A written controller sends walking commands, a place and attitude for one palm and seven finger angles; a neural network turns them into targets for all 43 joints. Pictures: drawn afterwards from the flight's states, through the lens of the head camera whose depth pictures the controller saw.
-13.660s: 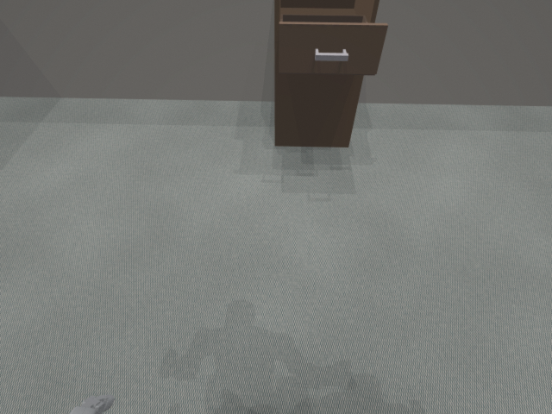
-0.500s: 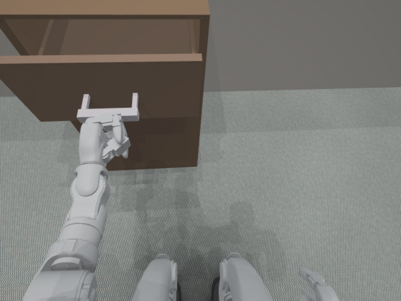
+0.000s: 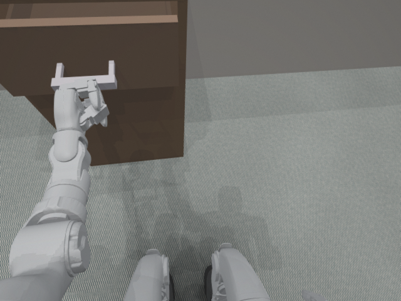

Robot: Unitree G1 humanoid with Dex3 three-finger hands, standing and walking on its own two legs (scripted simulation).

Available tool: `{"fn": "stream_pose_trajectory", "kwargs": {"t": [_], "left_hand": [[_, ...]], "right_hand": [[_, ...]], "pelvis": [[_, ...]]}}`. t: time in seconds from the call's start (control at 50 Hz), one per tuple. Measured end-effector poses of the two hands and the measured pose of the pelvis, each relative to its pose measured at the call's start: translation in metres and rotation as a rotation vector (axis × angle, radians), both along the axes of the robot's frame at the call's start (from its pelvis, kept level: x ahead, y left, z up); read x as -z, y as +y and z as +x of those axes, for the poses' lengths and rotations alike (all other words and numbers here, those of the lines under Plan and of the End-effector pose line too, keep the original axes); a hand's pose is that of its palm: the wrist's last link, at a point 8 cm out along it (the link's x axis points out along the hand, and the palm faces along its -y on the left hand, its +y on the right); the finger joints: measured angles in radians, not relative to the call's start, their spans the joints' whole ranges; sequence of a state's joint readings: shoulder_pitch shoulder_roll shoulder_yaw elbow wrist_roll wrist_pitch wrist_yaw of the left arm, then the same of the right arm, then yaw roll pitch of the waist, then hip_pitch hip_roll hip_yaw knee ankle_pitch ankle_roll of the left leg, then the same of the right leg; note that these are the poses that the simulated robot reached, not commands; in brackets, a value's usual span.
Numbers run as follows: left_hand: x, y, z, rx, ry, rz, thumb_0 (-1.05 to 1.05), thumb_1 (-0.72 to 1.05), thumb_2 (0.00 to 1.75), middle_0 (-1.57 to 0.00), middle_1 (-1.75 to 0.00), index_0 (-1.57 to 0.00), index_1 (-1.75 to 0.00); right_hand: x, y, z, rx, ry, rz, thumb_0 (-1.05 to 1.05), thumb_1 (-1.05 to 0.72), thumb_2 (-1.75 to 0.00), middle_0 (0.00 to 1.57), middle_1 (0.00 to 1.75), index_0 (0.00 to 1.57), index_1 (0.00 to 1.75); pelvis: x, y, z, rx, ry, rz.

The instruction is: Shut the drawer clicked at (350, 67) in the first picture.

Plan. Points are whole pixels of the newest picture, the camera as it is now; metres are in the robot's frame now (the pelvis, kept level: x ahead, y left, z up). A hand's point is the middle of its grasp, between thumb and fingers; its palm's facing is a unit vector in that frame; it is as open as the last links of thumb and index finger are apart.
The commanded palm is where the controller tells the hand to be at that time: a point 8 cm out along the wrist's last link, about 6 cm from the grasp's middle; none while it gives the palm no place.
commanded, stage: push the drawer shut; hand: left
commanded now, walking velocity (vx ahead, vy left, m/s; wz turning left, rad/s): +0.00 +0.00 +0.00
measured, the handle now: (85, 75) +0.56 +0.20 +0.04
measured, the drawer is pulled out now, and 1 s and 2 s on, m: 0.06 0.00 0.00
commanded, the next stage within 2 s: pull the fist back off the drawer in 0.98 s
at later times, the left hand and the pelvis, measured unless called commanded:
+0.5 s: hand (102, 82) +0.54 +0.17 +0.03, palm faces +0.08 -1.00 -0.03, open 3.3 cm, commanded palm +0.53 +0.21 +0.04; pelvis +0.00 +0.01 -0.01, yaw -1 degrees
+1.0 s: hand (95, 80) +0.55 +0.19 +0.03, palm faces +0.08 -1.00 -0.05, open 3.1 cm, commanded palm +0.59 +0.20 +0.04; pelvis -0.03 +0.01 -0.02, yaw -1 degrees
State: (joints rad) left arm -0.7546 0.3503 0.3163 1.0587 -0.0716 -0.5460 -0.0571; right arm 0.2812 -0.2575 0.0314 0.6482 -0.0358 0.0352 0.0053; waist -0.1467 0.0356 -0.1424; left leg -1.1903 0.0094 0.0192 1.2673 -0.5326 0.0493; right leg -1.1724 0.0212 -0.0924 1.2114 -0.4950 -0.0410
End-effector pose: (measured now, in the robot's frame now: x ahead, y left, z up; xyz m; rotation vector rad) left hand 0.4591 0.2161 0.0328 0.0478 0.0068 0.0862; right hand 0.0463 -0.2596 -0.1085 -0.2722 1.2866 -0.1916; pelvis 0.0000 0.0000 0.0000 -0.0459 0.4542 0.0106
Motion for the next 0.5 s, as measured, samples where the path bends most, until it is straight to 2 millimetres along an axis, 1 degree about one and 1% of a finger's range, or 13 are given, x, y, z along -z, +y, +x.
{"fn": "stream_pose_trajectory", "kwargs": {"t": [0.22, 0.5], "left_hand": [[0.000, 0.005, 0.030, 0.007, 0.008, -0.012, 0.03, 0.79, 0.89, -1.40, -1.60, -1.40, -1.60], [-0.001, 0.007, 0.060, 0.002, 0.010, -0.018, 0.04, 0.79, 0.89, -1.40, -1.60, -1.40, -1.60]], "right_hand": [[-0.002, 0.003, -0.022, 0.033, 0.062, -0.012, 0.01, -0.91, -0.90, 0.20, 0.30, 0.20, 0.30], [-0.004, 0.011, -0.047, 0.061, 0.159, -0.015, 0.01, -0.91, -0.90, 0.20, 0.30, 0.20, 0.30]], "pelvis": [[0.004, 0.004, 0.000, 0.011, 0.026, -0.013], [0.007, 0.010, 0.003, 0.009, 0.060, -0.029]]}}
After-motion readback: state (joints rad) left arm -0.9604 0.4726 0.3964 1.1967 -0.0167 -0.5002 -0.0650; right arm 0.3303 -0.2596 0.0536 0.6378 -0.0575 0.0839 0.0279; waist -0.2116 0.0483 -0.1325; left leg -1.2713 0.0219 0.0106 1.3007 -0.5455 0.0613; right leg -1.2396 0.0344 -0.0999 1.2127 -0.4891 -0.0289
